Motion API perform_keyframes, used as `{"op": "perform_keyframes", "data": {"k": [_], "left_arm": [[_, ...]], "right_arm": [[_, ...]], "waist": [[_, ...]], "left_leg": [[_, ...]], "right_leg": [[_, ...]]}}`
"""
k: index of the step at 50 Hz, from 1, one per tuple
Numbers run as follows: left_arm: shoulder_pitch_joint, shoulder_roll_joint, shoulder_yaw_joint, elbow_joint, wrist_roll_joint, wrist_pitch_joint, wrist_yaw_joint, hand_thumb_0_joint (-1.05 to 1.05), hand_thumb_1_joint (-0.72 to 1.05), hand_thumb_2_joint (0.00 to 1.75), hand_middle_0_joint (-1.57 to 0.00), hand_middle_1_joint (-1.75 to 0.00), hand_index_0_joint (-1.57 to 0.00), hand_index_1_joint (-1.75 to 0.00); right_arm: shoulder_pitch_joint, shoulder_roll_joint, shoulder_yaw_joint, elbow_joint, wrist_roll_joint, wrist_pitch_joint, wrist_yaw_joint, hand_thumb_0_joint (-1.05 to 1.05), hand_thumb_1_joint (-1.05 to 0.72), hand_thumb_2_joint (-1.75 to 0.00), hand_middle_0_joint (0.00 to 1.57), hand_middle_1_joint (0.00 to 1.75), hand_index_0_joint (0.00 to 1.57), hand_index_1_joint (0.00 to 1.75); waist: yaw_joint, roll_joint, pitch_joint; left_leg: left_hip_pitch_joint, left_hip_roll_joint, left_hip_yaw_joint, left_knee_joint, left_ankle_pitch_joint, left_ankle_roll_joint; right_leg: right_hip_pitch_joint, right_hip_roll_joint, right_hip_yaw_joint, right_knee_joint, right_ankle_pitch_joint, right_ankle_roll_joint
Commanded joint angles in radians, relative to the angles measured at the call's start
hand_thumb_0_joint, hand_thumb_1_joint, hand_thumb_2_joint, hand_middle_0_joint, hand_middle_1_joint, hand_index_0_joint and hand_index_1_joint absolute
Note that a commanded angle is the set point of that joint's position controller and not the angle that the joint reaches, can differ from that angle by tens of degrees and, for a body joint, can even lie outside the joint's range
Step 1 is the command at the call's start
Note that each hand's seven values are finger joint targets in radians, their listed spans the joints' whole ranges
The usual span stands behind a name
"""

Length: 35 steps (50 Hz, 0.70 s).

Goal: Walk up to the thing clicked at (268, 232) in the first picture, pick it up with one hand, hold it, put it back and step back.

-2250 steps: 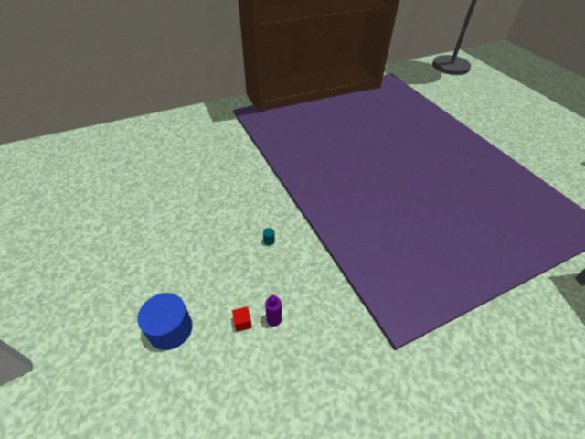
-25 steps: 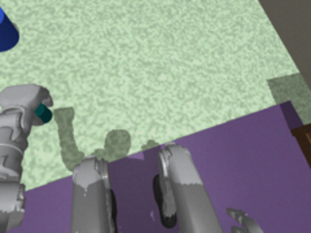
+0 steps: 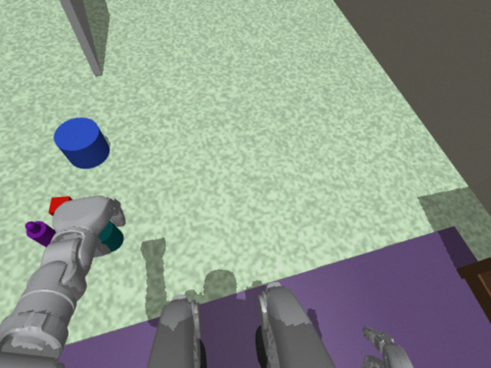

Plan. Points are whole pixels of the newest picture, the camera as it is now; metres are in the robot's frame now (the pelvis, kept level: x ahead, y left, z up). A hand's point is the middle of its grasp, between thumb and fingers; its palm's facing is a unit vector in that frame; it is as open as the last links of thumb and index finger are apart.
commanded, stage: lift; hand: left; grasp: from above
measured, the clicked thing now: (105, 235) +0.40 +0.23 -0.12
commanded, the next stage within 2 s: hold in 0.66 s
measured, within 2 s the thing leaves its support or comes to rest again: neither
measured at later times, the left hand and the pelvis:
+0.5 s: hand (71, 210) +0.38 +0.22 +0.04, palm faces -0.44 -0.07 -0.90, open 7.3 cm; pelvis +0.04 +0.00 +0.12, yaw +0 degrees
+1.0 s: hand (50, 183) +0.39 +0.23 +0.10, palm faces -0.44 -0.06 -0.90, open 7.2 cm; pelvis +0.07 +0.00 +0.16, yaw +0 degrees
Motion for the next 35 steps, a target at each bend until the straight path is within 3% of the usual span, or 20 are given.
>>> {"op": "perform_keyframes", "data": {"k": [1, 5, 6, 10, 11, 15, 17, 19, 21, 22, 25, 30, 33, 35], "left_arm": [[-0.284, 0.202, 0.067, -0.145, 0.003, -0.014, 0.050, 0.00, 0.62, 0.54, -0.97, -0.63, -1.00, -0.59], [-0.265, 0.153, 0.035, -0.109, 0.013, -0.019, 0.062, 0.00, 0.62, 0.51, -0.96, -0.60, -1.00, -0.56], [-0.251, 0.159, 0.043, -0.102, 0.016, -0.019, 0.069, 0.00, 0.62, 0.51, -0.96, -0.60, -0.99, -0.57], [-0.246, 0.121, 0.015, -0.086, 0.020, -0.020, 0.080, 0.00, 0.61, 0.48, -0.94, -0.60, -0.98, -0.56], [-0.220, 0.132, 0.028, -0.072, 0.023, -0.017, 0.087, 0.00, 0.61, 0.48, -0.94, -0.62, -0.98, -0.58], [-0.247, 0.126, 0.018, -0.102, 0.018, -0.011, 0.103, 0.00, 0.63, 0.54, -0.96, -0.65, -1.00, -0.61], [-0.226, 0.117, 0.015, -0.082, 0.018, -0.006, 0.113, 0.00, 0.64, 0.53, -0.97, -0.62, -1.01, -0.59], [-0.231, 0.141, 0.038, -0.100, 0.025, -0.003, 0.122, 0.00, 0.65, 0.52, -0.98, -0.61, -1.01, -0.57], [-0.251, 0.119, 0.012, -0.108, 0.030, 0.002, 0.123, 0.00, 0.64, 0.49, -0.97, -0.60, -1.01, -0.56], [-0.220, 0.129, 0.024, -0.083, 0.034, 0.007, 0.125, 0.00, 0.64, 0.47, -0.97, -0.60, -1.01, -0.56], [-0.210, 0.100, 0.008, -0.091, 0.013, 0.013, 0.116, 0.00, 0.68, 0.51, -0.99, -0.60, -1.03, -0.56], [-0.176, 0.100, 0.008, -0.108, -0.005, 0.018, 0.093, 0.00, 0.66, 0.48, -0.99, -0.58, -1.03, -0.54], [-0.147, 0.107, 0.006, -0.118, 0.003, 0.014, 0.084, 0.00, 0.67, 0.47, -1.00, -0.57, -1.04, -0.53], [-0.174, 0.099, 0.001, -0.145, -0.001, 0.005, 0.080, 0.00, 0.66, 0.49, -1.00, -0.57, -1.03, -0.53]], "right_arm": [[0.070, -0.151, -0.059, -0.061, 0.004, -0.046, -0.033, 0.00, -0.91, -0.91, 0.20, 0.30, 0.20, 0.30], [0.072, -0.156, -0.064, -0.047, 0.007, -0.064, -0.036, 0.00, -0.91, -0.91, 0.20, 0.30, 0.20, 0.30], [0.065, -0.157, -0.065, -0.044, 0.006, -0.067, -0.036, 0.00, -0.91, -0.91, 0.20, 0.30, 0.20, 0.30], [0.076, -0.155, -0.070, -0.036, 0.004, -0.080, -0.036, 0.00, -0.91, -0.91, 0.20, 0.30, 0.20, 0.30], [0.078, -0.155, -0.071, -0.037, 0.004, -0.081, -0.036, 0.00, -0.91, -0.91, 0.20, 0.30, 0.20, 0.30], [0.093, -0.154, -0.074, -0.031, 0.002, -0.086, -0.036, 0.00, -0.91, -0.91, 0.20, 0.30, 0.20, 0.30], [0.093, -0.151, -0.075, -0.028, 0.002, -0.087, -0.034, 0.00, -0.91, -0.91, 0.20, 0.30, 0.20, 0.30], [0.092, -0.156, -0.079, -0.030, 0.001, -0.086, -0.035, 0.00, -0.91, -0.90, 0.20, 0.30, 0.20, 0.30], [0.089, -0.151, -0.077, -0.028, 0.001, -0.084, -0.033, 0.00, -0.91, -0.90, 0.20, 0.30, 0.20, 0.30], [0.091, -0.153, -0.079, -0.028, -0.001, -0.082, -0.033, 0.00, -0.91, -0.90, 0.20, 0.30, 0.20, 0.30], [0.086, -0.150, -0.082, -0.035, 0.001, -0.080, -0.031, 0.00, -0.91, -0.90, 0.20, 0.30, 0.20, 0.30], [0.082, -0.152, -0.085, -0.040, 0.003, -0.079, -0.029, 0.00, -0.91, -0.90, 0.20, 0.30, 0.20, 0.30], [0.078, -0.150, -0.084, -0.046, 0.005, -0.073, -0.029, 0.00, -0.91, -0.90, 0.20, 0.30, 0.20, 0.30], [0.075, -0.150, -0.084, -0.054, 0.006, -0.073, -0.028, 0.00, -0.91, -0.90, 0.20, 0.30, 0.20, 0.30]], "waist": [[-0.009, 0.036, -0.337], [0.002, 0.063, -0.288], [0.018, 0.068, -0.286], [0.008, 0.050, -0.273], [0.022, 0.037, -0.262], [0.017, 0.025, -0.257], [0.023, 0.017, -0.244], [0.037, 0.020, -0.251], [0.032, 0.031, -0.242], [0.041, 0.015, -0.231], [0.041, 0.010, -0.217], [0.043, -0.001, -0.198], [0.055, -0.019, -0.175], [0.047, -0.019, -0.175]], "left_leg": [[0.375, -0.023, -0.005, -0.356, 0.008, 0.019], [0.498, -0.009, -0.029, -0.465, 0.037, 0.003], [0.533, -0.007, -0.035, -0.494, 0.038, 0.001], [0.618, -0.006, -0.029, -0.552, 0.120, -0.002], [0.629, -0.012, -0.016, -0.563, 0.142, 0.003], [0.697, -0.018, 0.006, -0.611, 0.213, 0.006], [0.731, -0.016, 0.005, -0.644, 0.238, 0.002], [0.777, -0.014, 0.007, -0.677, 0.265, 0.000], [0.811, -0.016, 0.008, -0.701, 0.296, -0.002], [0.823, -0.016, 0.009, -0.714, 0.308, -0.002], [0.862, -0.015, 0.010, -0.753, 0.330, -0.002], [0.923, -0.016, 0.020, -0.807, 0.384, -0.003], [0.939, -0.018, 0.018, -0.834, 0.403, 0.000], [0.962, -0.021, 0.024, -0.850, 0.395, 0.001]], "right_leg": [[0.369, 0.025, 0.029, -0.349, 0.012, -0.021], [0.410, 0.025, 0.020, -0.414, 0.042, -0.024], [0.432, 0.026, 0.019, -0.432, 0.044, -0.025], [0.517, 0.027, 0.022, -0.503, 0.111, -0.026], [0.552, 0.028, 0.026, -0.529, 0.130, -0.025], [0.651, 0.026, 0.038, -0.602, 0.194, -0.024], [0.677, 0.025, 0.036, -0.625, 0.213, -0.025], [0.724, 0.025, 0.035, -0.653, 0.236, -0.024], [0.744, 0.023, 0.040, -0.672, 0.269, -0.025], [0.765, 0.023, 0.039, -0.688, 0.273, -0.024], [0.807, 0.022, 0.043, -0.730, 0.297, -0.022], [0.868, 0.023, 0.048, -0.785, 0.343, -0.020], [0.903, 0.021, 0.049, -0.814, 0.361, -0.019], [0.922, 0.019, 0.053, -0.836, 0.358, -0.017]]}}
